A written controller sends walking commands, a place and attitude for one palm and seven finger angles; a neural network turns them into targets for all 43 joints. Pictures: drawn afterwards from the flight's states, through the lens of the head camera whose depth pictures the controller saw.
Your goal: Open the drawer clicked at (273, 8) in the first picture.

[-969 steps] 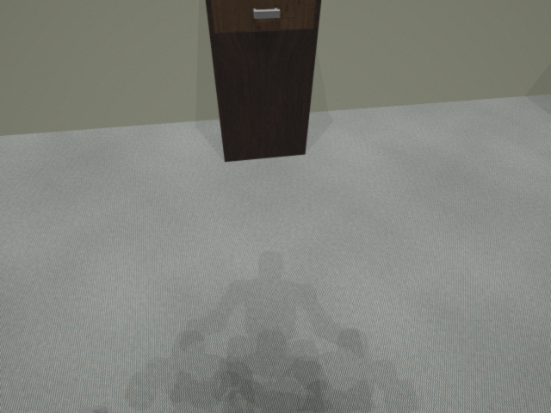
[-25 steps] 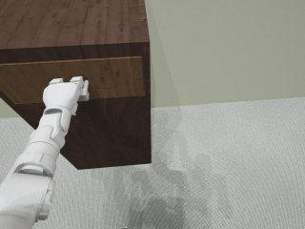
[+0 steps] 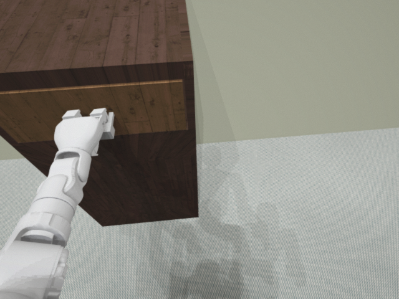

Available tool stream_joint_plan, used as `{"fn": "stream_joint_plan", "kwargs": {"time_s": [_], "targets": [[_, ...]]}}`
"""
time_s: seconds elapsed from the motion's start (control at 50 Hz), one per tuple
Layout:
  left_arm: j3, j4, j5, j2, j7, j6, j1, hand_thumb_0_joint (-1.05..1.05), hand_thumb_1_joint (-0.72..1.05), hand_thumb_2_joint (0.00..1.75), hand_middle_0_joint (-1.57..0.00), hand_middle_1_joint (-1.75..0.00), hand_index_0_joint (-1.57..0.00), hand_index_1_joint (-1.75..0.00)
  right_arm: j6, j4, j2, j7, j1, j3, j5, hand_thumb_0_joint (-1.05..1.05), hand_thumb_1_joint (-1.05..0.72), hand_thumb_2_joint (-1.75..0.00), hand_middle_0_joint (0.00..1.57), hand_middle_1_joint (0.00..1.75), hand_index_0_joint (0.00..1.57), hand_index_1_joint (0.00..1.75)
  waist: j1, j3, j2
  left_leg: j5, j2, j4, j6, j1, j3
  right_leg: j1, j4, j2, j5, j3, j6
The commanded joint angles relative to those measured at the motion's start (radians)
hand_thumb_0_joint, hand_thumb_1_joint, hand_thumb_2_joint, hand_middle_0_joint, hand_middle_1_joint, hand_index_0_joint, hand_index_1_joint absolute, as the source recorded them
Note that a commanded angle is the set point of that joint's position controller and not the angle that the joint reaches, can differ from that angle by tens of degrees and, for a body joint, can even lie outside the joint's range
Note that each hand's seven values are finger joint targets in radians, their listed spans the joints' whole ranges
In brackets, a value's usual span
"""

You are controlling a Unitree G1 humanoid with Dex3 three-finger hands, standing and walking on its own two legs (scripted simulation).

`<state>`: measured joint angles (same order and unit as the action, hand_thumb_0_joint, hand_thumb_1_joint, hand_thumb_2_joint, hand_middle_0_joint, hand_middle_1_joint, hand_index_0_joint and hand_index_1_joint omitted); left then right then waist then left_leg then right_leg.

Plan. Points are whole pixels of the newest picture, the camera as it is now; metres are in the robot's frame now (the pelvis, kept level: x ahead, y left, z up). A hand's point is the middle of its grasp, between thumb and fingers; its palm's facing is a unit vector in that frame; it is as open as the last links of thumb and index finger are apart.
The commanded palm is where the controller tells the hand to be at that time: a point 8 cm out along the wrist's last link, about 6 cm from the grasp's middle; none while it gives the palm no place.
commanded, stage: pull the drawer open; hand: left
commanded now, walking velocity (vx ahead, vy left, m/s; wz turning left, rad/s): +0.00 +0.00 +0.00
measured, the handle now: (90, 125) +0.48 +0.25 +0.05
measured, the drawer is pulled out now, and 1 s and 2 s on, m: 0.00 0.07 0.28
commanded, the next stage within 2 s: none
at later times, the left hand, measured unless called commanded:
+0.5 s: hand (86, 173) +0.37 +0.23 +0.03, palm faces -0.03 -0.07 -1.00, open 5.8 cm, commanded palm +0.35 +0.24 +0.08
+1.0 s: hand (86, 175) +0.36 +0.23 +0.03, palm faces -0.05 -0.04 -1.00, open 5.9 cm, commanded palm +0.33 +0.23 +0.08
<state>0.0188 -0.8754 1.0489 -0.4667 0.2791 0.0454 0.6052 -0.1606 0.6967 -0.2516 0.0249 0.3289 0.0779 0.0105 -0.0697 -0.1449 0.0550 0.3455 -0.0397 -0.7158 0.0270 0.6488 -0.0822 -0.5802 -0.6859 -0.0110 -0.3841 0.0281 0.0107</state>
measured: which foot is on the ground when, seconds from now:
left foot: down 0.00-1.00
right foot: down 0.00-1.00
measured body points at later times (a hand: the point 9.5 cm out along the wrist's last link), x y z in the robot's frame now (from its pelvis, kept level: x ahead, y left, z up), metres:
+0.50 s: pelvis +0.02 +0.00 +0.01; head +0.07 -0.02 +0.45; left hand +0.36 +0.23 +0.08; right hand +0.16 -0.26 -0.12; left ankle -0.01 +0.10 -0.71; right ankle -0.04 -0.12 -0.71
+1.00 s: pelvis -0.01 -0.01 +0.00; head +0.04 -0.04 +0.45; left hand +0.36 +0.23 +0.08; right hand +0.09 -0.28 -0.14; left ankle -0.01 +0.10 -0.71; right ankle -0.04 -0.12 -0.71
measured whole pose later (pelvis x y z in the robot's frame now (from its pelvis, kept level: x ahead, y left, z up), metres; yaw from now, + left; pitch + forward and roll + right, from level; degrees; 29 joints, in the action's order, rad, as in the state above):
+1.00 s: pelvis -0.01 -0.01 +0.00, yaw +2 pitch +11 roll +0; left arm 0.06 -0.65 1.03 -0.42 0.25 0.03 0.39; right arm -0.15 0.69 -0.25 0.05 0.26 0.07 0.01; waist -0.01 -0.12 0.06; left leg 0.33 -0.03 -0.70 0.01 0.56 -0.05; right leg -0.50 -0.69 0.00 -0.40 0.05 0.03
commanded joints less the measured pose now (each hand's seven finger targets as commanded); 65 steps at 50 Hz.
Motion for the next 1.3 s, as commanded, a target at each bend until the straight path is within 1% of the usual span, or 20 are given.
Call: {"fn": "stream_joint_plan", "kwargs": {"time_s": [0.0,0.04,0.06,0.12,0.28,0.44,0.46,0.48,0.52,0.56,0.6,0.66,0.8,0.88,0.92,0.98,1.1,1.14,1.2,1.28], "targets": [[-0.079,0.240,-0.027,-0.203,0.024,0.023,0.203,0.00,0.90,0.90,-0.40,-1.35,-0.40,-1.35,0.021,-0.100,-0.149,0.004,0.033,0.048,-0.001,0.00,-0.90,-0.90,0.20,0.30,0.20,0.30,0.041,-0.375,-0.022,-0.530,0.040,0.035,0.020,-0.326,0.047,0.164,0.053,-0.041,0.494,-0.004,0.024],[-0.076,0.288,-0.033,-0.189,0.021,0.014,0.133,0.00,0.90,0.90,-0.40,-1.35,-0.40,-1.35,0.021,-0.113,-0.146,0.001,0.019,0.049,0.002,0.00,-0.90,-0.90,0.20,0.30,0.20,0.30,0.055,-0.373,-0.021,-0.568,0.041,0.037,0.020,-0.332,0.041,0.185,0.051,-0.040,0.537,-0.003,0.022],[-0.053,0.309,-0.037,-0.165,0.018,0.005,0.120,0.00,0.90,0.90,-0.40,-1.35,-0.40,-1.35,0.020,-0.118,-0.147,-0.001,0.006,0.047,0.004,0.00,-0.90,-0.90,0.20,0.30,0.20,0.30,0.046,-0.352,-0.019,-0.571,0.042,0.038,0.020,-0.338,0.041,0.177,0.056,-0.040,0.542,-0.002,0.021],[-0.083,0.400,-0.045,-0.183,0.016,-0.007,0.041,0.00,0.90,0.90,-0.40,-1.35,-0.40,-1.35,0.022,-0.129,-0.146,-0.004,-0.009,0.048,0.003,0.00,-0.90,-0.90,0.20,0.30,0.20,0.30,0.064,-0.379,-0.015,-0.652,0.034,0.038,0.019,-0.373,0.046,0.206,0.050,-0.036,0.587,-0.003,0.018],[-0.036,0.578,-0.060,-0.105,0.007,-0.066,-0.121,0.00,0.90,0.90,-0.40,-1.35,-0.40,-1.35,0.035,-0.159,-0.138,-0.012,-0.078,0.040,0.003,0.00,-0.90,-0.90,0.20,0.30,0.20,0.30,0.065,-0.324,-0.017,-0.687,0.028,0.047,0.014,-0.419,0.055,0.198,0.060,-0.033,0.579,0.010,0.014],[-0.081,0.683,-0.070,-0.131,0.001,-0.087,-0.272,0.00,0.90,0.90,-0.40,-1.35,-0.40,-1.35,0.046,-0.177,-0.127,-0.001,-0.138,0.025,-0.003,0.00,-0.90,-0.90,0.20,0.30,0.20,0.30,0.093,-0.306,-0.045,-0.672,0.041,0.052,0.013,-0.409,0.047,0.260,0.057,-0.024,0.643,0.007,0.012],[-0.041,0.657,-0.060,-0.122,0.003,-0.089,-0.091,0.00,0.90,0.90,-0.40,-1.35,-0.40,-1.35,0.041,-0.153,-0.133,0.008,-0.138,0.016,0.000,0.00,-0.90,-0.90,0.20,0.30,0.20,0.30,0.043,-0.250,-0.038,-0.611,0.043,0.052,0.010,-0.395,0.051,0.205,0.062,-0.023,0.603,0.010,0.011],[-0.037,0.651,-0.050,-0.129,0.008,-0.082,0.015,0.00,0.90,0.90,-0.40,-1.35,-0.40,-1.35,0.042,-0.140,-0.133,0.014,-0.123,0.020,-0.003,0.00,-0.90,-0.90,0.20,0.30,0.20,0.30,0.032,-0.251,-0.040,-0.573,0.042,0.051,0.011,-0.399,0.055,0.177,0.062,-0.024,0.553,0.013,0.012],[-0.045,0.631,-0.028,-0.140,0.016,-0.076,0.016,0.00,0.90,0.90,-0.40,-1.35,-0.40,-1.35,0.044,-0.137,-0.127,0.018,-0.120,0.024,-0.007,0.00,-0.90,-0.90,0.20,0.30,0.20,0.30,0.049,-0.291,-0.004,-0.579,0.047,0.046,0.011,-0.421,0.055,0.178,0.060,-0.024,0.530,0.007,0.019],[-0.013,0.587,-0.024,-0.101,0.016,-0.079,0.015,0.00,0.90,0.90,-0.40,-1.35,-0.40,-1.35,0.042,-0.133,-0.121,0.019,-0.123,0.023,-0.006,0.00,-0.90,-0.90,0.20,0.30,0.20,0.30,0.050,-0.282,-0.001,-0.562,0.050,0.043,0.009,-0.420,0.052,0.164,0.062,-0.026,0.516,0.010,0.022],[-0.033,0.572,-0.024,-0.131,0.012,-0.070,0.045,0.00,0.90,0.90,-0.40,-1.35,-0.40,-1.35,0.040,-0.129,-0.125,0.023,-0.120,0.023,-0.009,0.00,-0.90,-0.90,0.20,0.30,0.20,0.30,0.053,-0.311,-0.033,-0.558,0.054,0.041,0.010,-0.405,0.052,0.197,0.058,-0.023,0.539,0.003,0.023],[0.001,0.545,-0.028,-0.095,0.007,-0.057,0.071,0.00,0.90,0.90,-0.40,-1.35,-0.40,-1.35,0.040,-0.133,-0.118,0.024,-0.125,0.023,-0.005,0.00,-0.90,-0.90,0.20,0.30,0.20,0.30,0.047,-0.295,-0.024,-0.515,0.059,0.041,0.012,-0.393,0.052,0.179,0.057,-0.023,0.519,0.005,0.023],[-0.034,0.466,-0.031,-0.146,0.003,-0.019,0.121,0.00,0.90,0.90,-0.40,-1.35,-0.40,-1.35,0.040,-0.126,-0.123,0.032,-0.109,0.021,-0.003,0.00,-0.90,-0.90,0.20,0.30,0.20,0.30,0.042,-0.276,-0.069,-0.398,0.068,0.051,0.019,-0.328,0.047,0.195,0.074,-0.019,0.467,-0.008,0.019],[-0.027,0.448,-0.028,-0.145,0.013,0.003,0.154,0.00,0.90,0.90,-0.40,-1.35,-0.40,-1.35,0.043,-0.123,-0.121,0.032,-0.095,0.024,0.001,0.00,-0.90,-0.90,0.20,0.30,0.20,0.30,0.044,-0.271,-0.029,-0.364,0.071,0.051,0.020,-0.318,0.044,0.176,0.073,-0.019,0.439,-0.012,0.022],[-0.070,0.427,-0.023,-0.193,0.019,0.012,0.161,0.00,0.90,0.90,-0.40,-1.35,-0.40,-1.35,0.042,-0.116,-0.127,0.035,-0.085,0.027,0.000,0.00,-0.90,-0.90,0.20,0.30,0.20,0.30,0.046,-0.288,-0.050,-0.359,0.072,0.050,0.023,-0.297,0.044,0.196,0.072,-0.017,0.450,-0.021,0.019],[-0.040,0.452,-0.039,-0.134,0.021,0.015,0.038,0.00,0.90,0.90,-0.40,-1.35,-0.40,-1.35,0.047,-0.138,-0.121,0.028,-0.097,0.030,0.004,0.00,-0.90,-0.90,0.20,0.30,0.20,0.30,0.069,-0.287,-0.042,-0.349,0.070,0.064,0.020,-0.298,0.040,0.205,0.077,-0.021,0.432,-0.016,0.023],[-0.101,0.569,-0.077,-0.151,0.019,0.001,-0.266,0.00,0.90,0.90,-0.40,-1.35,-0.40,-1.35,0.061,-0.180,-0.127,0.017,-0.143,0.028,0.008,0.00,-0.90,-0.90,0.20,0.30,0.20,0.30,0.112,-0.280,-0.063,-0.380,0.063,0.091,0.019,-0.285,0.030,0.286,0.083,-0.020,0.499,-0.022,0.022],[-0.098,0.664,-0.086,-0.136,0.021,-0.007,-0.339,0.00,0.90,0.90,-0.40,-1.35,-0.40,-1.35,0.069,-0.194,-0.125,0.012,-0.162,0.028,0.009,0.00,-0.90,-0.90,0.20,0.30,0.20,0.30,0.120,-0.266,-0.032,-0.388,0.057,0.100,0.016,-0.305,0.030,0.274,0.080,-0.024,0.482,-0.016,0.022],[-0.105,0.735,-0.097,-0.120,0.032,-0.038,-0.470,0.00,0.90,0.90,-0.40,-1.35,-0.40,-1.35,0.084,-0.207,-0.129,0.004,-0.187,0.024,0.008,0.00,-0.90,-0.90,0.20,0.30,0.20,0.30,0.120,-0.235,-0.067,-0.408,0.047,0.107,0.014,-0.316,0.036,0.271,0.084,-0.025,0.470,-0.005,0.022],[-0.084,0.853,-0.093,-0.093,0.043,-0.074,-0.542,0.00,0.90,0.90,-0.40,-1.35,-0.40,-1.35,0.101,-0.217,-0.124,0.002,-0.216,0.018,0.003,0.00,-0.90,-0.90,0.20,0.30,0.20,0.30,0.120,-0.216,-0.051,-0.415,0.044,0.107,0.011,-0.348,0.036,0.251,0.081,-0.023,0.466,0.000,0.019]]}}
